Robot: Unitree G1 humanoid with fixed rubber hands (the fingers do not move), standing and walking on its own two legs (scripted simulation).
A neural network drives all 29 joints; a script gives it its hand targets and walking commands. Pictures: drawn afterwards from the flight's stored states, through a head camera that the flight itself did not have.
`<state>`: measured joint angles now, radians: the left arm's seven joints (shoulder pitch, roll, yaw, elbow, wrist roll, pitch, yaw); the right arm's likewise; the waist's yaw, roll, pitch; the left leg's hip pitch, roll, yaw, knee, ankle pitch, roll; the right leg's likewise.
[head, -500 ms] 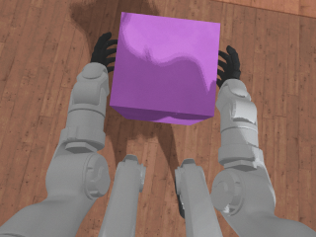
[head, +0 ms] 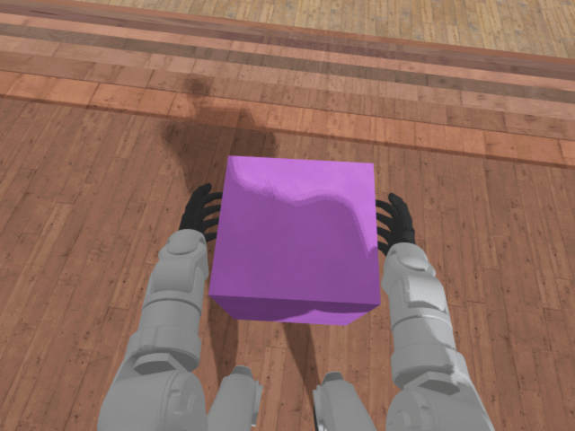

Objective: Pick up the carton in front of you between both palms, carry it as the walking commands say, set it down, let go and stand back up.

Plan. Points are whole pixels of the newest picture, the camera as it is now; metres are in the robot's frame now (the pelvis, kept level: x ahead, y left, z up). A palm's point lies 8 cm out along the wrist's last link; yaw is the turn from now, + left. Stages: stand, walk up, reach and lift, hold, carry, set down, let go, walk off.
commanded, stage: reach and lift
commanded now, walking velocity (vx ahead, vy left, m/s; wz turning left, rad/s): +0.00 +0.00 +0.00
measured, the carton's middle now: (294, 251) +0.40 +0.01 -0.10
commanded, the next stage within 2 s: hold in 1.52 s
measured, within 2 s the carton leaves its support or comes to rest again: neither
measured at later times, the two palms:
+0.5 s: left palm (164, 228) +0.34 +0.15 +0.11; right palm (454, 235) +0.34 -0.15 +0.11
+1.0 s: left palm (156, 226) +0.33 +0.15 +0.13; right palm (463, 235) +0.33 -0.15 +0.13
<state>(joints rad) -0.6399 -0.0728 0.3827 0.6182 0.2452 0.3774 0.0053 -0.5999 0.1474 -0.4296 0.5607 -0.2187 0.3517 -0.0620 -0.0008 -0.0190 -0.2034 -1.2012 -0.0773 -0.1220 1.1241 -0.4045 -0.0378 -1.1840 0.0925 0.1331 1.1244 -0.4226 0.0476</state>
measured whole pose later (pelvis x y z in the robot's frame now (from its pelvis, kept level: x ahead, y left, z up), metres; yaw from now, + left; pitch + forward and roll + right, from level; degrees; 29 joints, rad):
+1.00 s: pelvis +0.03 +0.00 +0.10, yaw +1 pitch -3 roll +0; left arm -0.32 -0.17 0.29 0.37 0.30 0.63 0.00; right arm -0.33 0.17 -0.30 0.37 -0.30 0.61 0.01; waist -0.01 -0.01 0.00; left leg -0.18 -0.04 -0.14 0.45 -0.21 -0.02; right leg -0.17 0.04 0.14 0.45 -0.23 0.02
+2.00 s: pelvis +0.03 +0.00 +0.11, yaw +1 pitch -7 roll +0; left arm -0.29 -0.16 0.24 0.25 0.29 0.77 0.00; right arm -0.30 0.16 -0.25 0.26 -0.29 0.75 0.01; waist 0.00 0.00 0.01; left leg -0.08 -0.04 -0.13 0.38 -0.18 -0.01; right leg -0.06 0.03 0.14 0.38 -0.20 0.02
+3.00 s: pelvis +0.05 -0.01 +0.10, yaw -2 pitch +0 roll +0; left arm -0.22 -0.14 0.19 0.08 0.21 0.83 0.02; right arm -0.24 0.15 -0.16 0.10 -0.23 0.81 -0.03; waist 0.02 0.01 -0.11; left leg -0.23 0.01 -0.05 0.49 -0.26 -0.02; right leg -0.26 0.00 0.03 0.55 -0.37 0.00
